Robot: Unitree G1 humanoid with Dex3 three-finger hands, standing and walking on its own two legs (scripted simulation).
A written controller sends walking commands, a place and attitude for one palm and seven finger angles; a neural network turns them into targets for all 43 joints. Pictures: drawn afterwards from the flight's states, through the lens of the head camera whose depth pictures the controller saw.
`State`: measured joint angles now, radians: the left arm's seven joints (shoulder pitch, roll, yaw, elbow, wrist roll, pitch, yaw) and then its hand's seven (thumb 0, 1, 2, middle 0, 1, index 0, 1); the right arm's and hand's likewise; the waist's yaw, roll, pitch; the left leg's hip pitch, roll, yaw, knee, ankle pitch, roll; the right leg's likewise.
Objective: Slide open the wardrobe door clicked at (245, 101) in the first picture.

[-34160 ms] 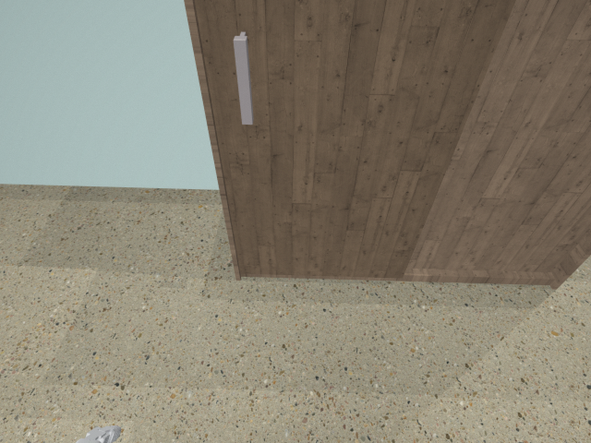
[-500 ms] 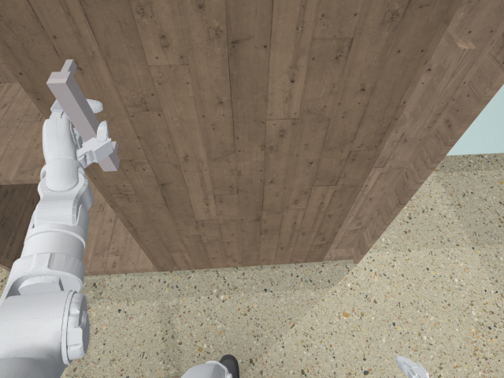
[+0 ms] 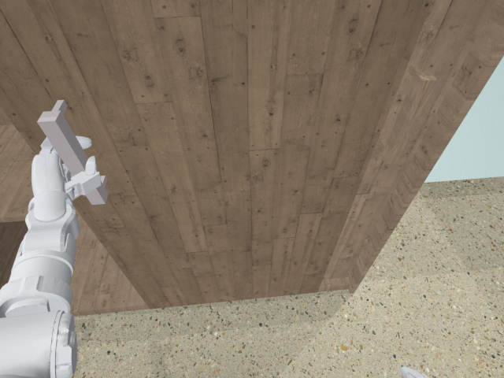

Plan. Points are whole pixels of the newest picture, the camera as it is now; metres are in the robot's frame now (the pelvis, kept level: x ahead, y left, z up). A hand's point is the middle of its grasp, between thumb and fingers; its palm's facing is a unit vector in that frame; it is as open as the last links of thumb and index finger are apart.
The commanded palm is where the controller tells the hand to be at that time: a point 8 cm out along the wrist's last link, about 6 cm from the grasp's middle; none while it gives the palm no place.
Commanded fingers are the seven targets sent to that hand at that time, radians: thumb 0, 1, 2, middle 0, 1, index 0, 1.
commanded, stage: stop walking and hold the door there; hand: left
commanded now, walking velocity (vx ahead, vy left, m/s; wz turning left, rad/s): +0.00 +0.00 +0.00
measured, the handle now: (81, 155) +0.45 +0.32 +0.11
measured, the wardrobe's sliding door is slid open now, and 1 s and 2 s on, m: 0.49 0.48 0.48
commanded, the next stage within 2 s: loosen the grip on the handle in 0.04 s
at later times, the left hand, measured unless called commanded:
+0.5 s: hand (84, 174) +0.41 +0.30 +0.11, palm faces +0.45 -0.86 -0.22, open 11.6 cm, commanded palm +0.36 +0.33 +0.12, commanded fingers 0.00 -0.55 0.20 -0.33 -1.25 -0.33 -1.25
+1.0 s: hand (65, 174) +0.41 +0.33 +0.10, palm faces +0.47 -0.85 -0.24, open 13.6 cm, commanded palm +0.36 +0.38 +0.11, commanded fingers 0.00 -0.55 0.20 -0.25 -1.15 -0.25 -1.15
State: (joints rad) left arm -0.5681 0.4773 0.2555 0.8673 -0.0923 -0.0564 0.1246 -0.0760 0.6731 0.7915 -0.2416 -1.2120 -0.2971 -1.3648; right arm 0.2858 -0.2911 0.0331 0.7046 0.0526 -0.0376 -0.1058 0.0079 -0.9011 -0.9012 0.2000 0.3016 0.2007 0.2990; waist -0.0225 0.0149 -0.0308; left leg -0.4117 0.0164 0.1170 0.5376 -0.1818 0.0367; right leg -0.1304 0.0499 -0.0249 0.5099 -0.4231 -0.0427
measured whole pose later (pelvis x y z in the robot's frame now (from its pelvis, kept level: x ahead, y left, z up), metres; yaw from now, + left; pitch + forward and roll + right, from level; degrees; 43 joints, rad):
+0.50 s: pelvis -0.04 -0.01 -0.02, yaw +3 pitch +8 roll -1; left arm -0.76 0.52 0.40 0.91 0.05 0.01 0.09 -0.01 -0.22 0.36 -0.30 -1.28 -0.41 -1.35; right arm 0.36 -0.29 -0.02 0.72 0.00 -0.01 0.01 0.01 -0.90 -0.90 0.20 0.30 0.20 0.30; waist -0.09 0.01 -0.03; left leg -0.64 0.02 0.05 0.65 -0.15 0.03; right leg -0.36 0.08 -0.05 0.68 -0.46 -0.07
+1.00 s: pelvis -0.05 +0.01 -0.02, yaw +2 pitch +9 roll -3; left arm -0.83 0.61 0.46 1.10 0.12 -0.07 0.09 -0.01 -0.55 0.20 -0.25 -1.15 -0.43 -1.27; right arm 0.39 -0.26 0.00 0.72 -0.01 -0.01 -0.02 0.01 -0.90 -0.90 0.20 0.30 0.20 0.30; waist -0.13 0.02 -0.06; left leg -0.71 0.03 0.05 0.70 -0.16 0.06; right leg -0.41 0.09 -0.05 0.70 -0.46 -0.05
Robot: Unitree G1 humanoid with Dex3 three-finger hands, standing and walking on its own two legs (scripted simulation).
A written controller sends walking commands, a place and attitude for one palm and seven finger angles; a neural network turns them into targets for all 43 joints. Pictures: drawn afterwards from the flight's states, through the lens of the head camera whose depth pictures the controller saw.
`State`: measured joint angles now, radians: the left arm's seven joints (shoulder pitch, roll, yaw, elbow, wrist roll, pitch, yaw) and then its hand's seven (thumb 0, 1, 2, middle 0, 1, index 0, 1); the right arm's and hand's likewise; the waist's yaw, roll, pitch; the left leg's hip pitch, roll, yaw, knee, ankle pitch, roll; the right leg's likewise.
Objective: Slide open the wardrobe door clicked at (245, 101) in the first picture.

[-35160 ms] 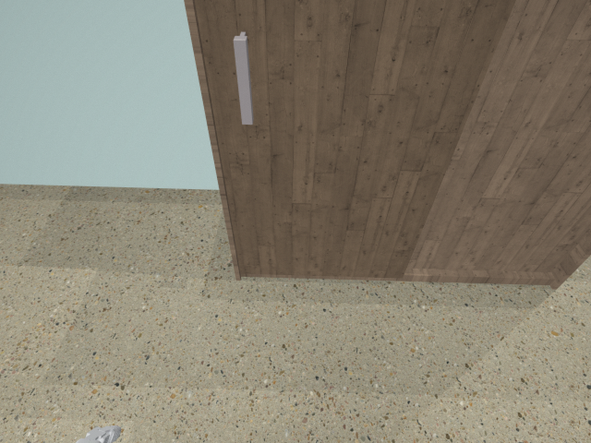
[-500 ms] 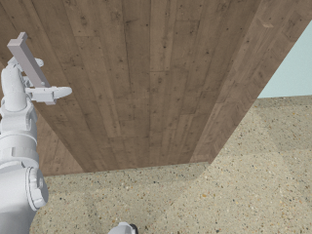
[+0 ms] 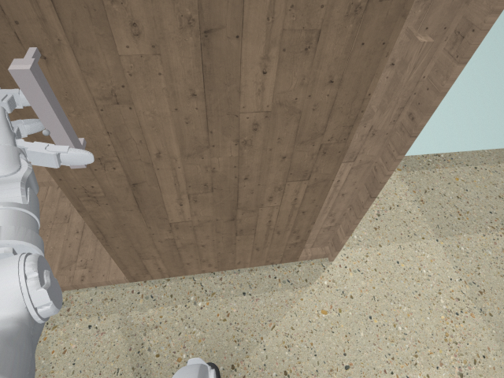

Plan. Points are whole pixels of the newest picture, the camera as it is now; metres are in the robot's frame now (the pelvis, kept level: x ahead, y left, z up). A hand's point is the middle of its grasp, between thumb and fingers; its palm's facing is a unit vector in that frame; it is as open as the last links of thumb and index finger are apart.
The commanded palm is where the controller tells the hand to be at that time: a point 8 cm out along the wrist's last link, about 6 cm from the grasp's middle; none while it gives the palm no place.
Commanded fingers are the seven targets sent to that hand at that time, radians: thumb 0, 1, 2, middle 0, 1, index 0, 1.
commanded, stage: slip the hand off the handle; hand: left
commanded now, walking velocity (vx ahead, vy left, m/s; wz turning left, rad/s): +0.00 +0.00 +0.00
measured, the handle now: (58, 113) +0.51 +0.29 +0.13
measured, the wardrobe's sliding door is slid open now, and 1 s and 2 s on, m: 0.48 0.48 0.48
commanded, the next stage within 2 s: draw the hand back to the body in 1.10 s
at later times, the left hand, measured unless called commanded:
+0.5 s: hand out of the picture +0.45 +0.36 +0.13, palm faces +0.44 -0.86 -0.25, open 14.7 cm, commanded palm +0.40 +0.38 +0.13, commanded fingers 0.00 -0.55 0.20 -0.25 -1.15 -0.25 -1.15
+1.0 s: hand out of the picture +0.35 +0.35 +0.12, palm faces +0.45 -0.86 -0.24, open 14.7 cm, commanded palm +0.31 +0.38 +0.13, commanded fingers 0.00 -0.55 0.20 -0.25 -1.15 -0.25 -1.15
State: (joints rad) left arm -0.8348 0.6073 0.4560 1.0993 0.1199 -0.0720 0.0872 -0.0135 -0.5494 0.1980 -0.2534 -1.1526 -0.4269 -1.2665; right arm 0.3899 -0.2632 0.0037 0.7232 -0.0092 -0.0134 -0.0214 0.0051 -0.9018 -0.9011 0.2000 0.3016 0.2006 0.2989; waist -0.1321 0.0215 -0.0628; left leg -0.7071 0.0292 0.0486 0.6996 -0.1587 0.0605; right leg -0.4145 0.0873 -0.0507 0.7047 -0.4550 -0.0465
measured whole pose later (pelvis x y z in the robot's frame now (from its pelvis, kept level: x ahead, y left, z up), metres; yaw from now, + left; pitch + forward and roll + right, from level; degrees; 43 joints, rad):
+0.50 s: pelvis +0.00 +0.01 +0.00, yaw +1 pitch +10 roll -4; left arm -0.79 0.69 0.45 1.05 0.06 -0.12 -0.02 -0.01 -0.55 0.20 -0.25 -1.15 -0.25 -1.15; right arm 0.40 -0.30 0.00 0.72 0.01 -0.03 -0.04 0.00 -0.90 -0.90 0.20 0.30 0.20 0.30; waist -0.10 0.02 -0.05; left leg -0.72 0.01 0.03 0.70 -0.16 0.07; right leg -0.41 0.08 -0.07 0.68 -0.45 -0.04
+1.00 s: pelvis +0.00 +0.00 +0.01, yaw +2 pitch +4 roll -3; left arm -0.44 0.57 0.42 0.70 -0.06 0.02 -0.06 -0.01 -0.55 0.20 -0.25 -1.15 -0.25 -1.15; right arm 0.30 -0.28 0.02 0.68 0.06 -0.09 -0.09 0.01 -0.90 -0.90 0.20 0.30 0.20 0.30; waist -0.02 0.04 -0.06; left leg -0.59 0.01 0.02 0.64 -0.13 0.06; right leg -0.28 0.08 -0.08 0.63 -0.43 -0.05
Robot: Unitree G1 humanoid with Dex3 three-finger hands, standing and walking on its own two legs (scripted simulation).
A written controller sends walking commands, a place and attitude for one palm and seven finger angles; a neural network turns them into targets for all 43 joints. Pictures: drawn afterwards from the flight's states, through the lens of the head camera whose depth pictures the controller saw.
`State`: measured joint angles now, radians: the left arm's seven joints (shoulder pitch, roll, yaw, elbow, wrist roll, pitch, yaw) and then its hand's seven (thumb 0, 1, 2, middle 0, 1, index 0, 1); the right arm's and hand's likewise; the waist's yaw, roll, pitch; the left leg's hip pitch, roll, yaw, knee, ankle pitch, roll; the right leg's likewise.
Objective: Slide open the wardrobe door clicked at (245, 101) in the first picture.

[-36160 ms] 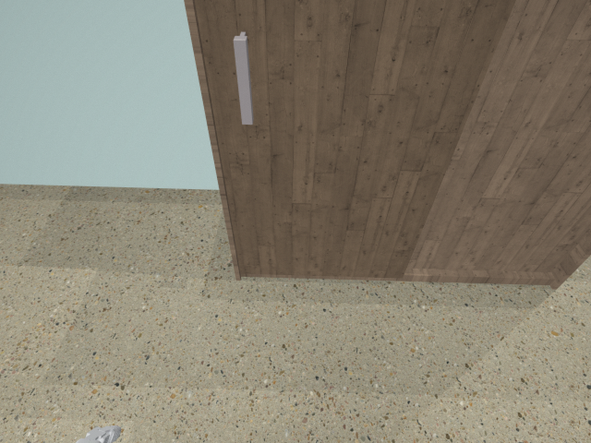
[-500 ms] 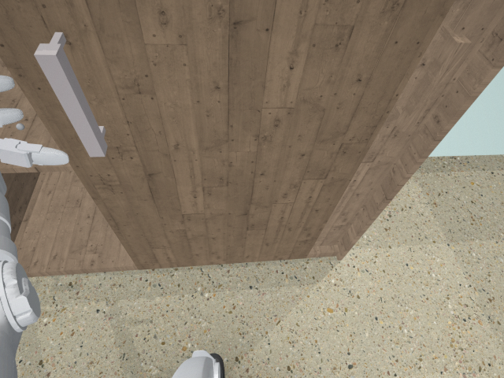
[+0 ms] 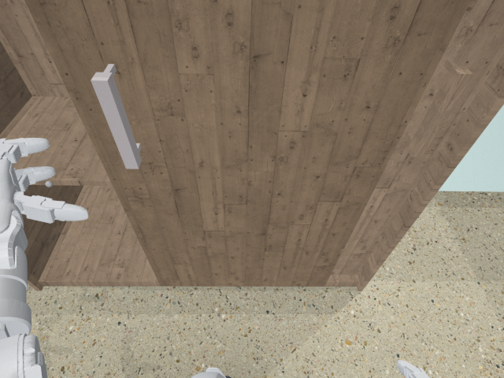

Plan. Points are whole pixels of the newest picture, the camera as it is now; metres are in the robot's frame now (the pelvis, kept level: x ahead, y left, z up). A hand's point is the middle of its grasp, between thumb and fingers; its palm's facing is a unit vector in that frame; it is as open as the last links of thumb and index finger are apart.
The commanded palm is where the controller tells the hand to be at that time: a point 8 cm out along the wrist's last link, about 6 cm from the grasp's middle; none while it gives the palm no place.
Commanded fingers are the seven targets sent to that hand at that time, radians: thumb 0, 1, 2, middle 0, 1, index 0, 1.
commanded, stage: slip the hand off the handle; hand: left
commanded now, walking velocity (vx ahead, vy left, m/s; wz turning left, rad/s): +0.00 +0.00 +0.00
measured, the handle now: (122, 119) +0.53 +0.27 +0.12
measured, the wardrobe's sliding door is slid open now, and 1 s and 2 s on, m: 0.48 0.48 0.48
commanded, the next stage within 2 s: draw the hand back to the body in 0.10 s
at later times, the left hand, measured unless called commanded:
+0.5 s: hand (47, 200) +0.31 +0.30 +0.14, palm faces +0.09 -1.00 -0.03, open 14.7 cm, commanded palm +0.27 +0.35 +0.14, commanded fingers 0.00 -0.55 0.20 -0.25 -1.15 -0.25 -1.15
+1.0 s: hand (0, 245) +0.23 +0.31 +0.16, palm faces +0.45 -0.86 -0.25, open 13.0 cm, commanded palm +0.19 +0.34 +0.17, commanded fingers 0.00 0.17 0.55 -0.22 -0.73 -0.22 -0.73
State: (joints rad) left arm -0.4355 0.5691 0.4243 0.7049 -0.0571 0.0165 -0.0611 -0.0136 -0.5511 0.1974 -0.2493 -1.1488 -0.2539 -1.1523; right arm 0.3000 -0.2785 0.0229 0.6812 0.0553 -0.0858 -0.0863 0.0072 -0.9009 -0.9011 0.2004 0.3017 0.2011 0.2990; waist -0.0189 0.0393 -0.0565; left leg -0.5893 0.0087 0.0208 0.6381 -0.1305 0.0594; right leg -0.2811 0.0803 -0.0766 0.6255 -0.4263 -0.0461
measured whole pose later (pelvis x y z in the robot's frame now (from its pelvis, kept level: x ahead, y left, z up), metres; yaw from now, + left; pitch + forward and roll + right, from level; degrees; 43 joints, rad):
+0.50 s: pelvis +0.01 +0.00 +0.00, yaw -2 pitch +1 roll -2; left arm -0.17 0.56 0.51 0.51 -0.36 -0.04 -0.49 -0.01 -0.55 0.20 -0.25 -1.15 -0.25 -1.15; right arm 0.28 -0.30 0.04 0.65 0.10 -0.18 -0.12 0.01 -0.90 -0.90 0.20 0.30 0.20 0.30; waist 0.00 0.05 -0.06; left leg -0.50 0.03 0.06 0.64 -0.16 0.05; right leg -0.20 0.09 -0.03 0.63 -0.44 -0.04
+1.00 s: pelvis -0.01 +0.03 +0.02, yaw -2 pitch -4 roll -3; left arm 0.20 0.36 0.33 -0.14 -0.12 -0.08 0.10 -0.01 -0.17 0.38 -0.24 -0.92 -0.24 -0.93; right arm 0.17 -0.22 0.07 0.66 0.02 -0.22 -0.07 0.01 -0.90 -0.90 0.20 0.30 0.20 0.30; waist 0.07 0.06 0.02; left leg -0.32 -0.03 0.04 0.42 -0.04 0.07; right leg -0.04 0.05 -0.02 0.42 -0.31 -0.01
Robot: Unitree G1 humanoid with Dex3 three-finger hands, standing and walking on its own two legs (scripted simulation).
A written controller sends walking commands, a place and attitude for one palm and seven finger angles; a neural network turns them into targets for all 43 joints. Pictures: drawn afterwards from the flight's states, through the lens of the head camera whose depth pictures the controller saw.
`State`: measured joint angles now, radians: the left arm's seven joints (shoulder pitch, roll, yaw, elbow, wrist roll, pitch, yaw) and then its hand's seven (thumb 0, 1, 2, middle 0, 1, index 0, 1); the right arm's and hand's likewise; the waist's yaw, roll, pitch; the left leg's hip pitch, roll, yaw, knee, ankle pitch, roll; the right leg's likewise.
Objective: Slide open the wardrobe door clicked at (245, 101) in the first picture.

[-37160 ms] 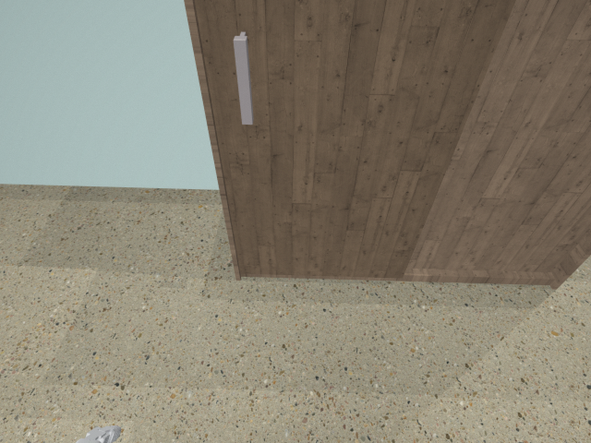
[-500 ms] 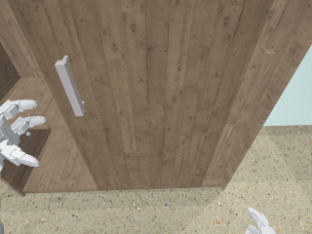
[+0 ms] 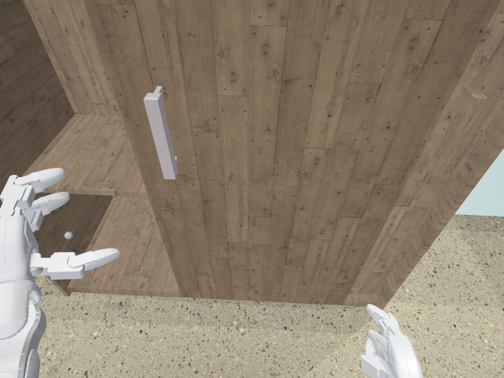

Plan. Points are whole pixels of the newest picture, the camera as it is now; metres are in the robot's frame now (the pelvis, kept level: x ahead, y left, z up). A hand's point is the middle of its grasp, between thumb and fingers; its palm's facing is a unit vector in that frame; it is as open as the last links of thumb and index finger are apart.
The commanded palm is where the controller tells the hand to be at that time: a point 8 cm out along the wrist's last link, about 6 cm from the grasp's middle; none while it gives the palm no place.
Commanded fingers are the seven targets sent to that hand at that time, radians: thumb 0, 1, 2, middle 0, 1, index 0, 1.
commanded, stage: draw the hand back to the body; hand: left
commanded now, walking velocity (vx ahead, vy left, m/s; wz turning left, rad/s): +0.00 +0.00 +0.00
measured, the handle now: (165, 134) +0.53 +0.26 +0.10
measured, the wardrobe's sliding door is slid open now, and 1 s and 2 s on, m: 0.48 0.48 0.48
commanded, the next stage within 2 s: step back with the hand held close in 0.80 s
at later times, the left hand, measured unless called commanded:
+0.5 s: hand (37, 314) +0.13 +0.24 +0.17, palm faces +0.48 -0.82 -0.31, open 8.1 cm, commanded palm +0.08 +0.28 +0.18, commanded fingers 0.00 0.90 0.90 -0.20 -0.30 -0.20 -0.30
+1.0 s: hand out of the picture +0.02 +0.27 +0.18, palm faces +0.58 -0.79 -0.20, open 7.4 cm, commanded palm -0.02 +0.29 +0.18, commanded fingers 0.00 0.90 0.90 -0.20 -0.30 -0.20 -0.30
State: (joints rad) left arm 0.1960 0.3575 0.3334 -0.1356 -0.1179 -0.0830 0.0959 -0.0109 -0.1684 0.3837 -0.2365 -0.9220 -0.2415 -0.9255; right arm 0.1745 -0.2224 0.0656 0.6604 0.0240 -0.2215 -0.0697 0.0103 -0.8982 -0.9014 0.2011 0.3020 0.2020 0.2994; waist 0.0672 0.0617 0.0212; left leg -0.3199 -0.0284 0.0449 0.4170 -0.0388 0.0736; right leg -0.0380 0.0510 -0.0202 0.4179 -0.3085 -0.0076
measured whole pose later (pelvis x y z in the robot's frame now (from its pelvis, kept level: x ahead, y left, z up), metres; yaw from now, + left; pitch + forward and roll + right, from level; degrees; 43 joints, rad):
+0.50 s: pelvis -0.05 -0.02 +0.00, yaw +1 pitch -12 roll -2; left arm 0.45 0.34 0.32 -0.38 -0.09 -0.12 0.11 0.01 0.71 0.81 -0.21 -0.40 -0.22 -0.41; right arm 0.18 -0.24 0.01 0.70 0.00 -0.19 -0.07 0.01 -0.90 -0.90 0.20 0.30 0.20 0.30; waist 0.06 0.07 0.07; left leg -0.21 -0.03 0.01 0.37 -0.17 0.03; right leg 0.05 0.06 -0.03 0.39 -0.24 -0.03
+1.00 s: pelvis -0.13 -0.02 -0.03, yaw +6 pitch -17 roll -7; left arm 0.31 0.38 0.32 -0.36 -0.07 -0.14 0.13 0.01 0.88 0.90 -0.21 -0.30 -0.21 -0.30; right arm 0.19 -0.23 0.03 0.74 0.00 -0.15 -0.07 0.01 -0.90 -0.90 0.20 0.30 0.20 0.30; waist 0.06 0.09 0.06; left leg -0.40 -0.02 -0.08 0.83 -0.42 -0.01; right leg -0.07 0.09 -0.14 0.64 -0.33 -0.06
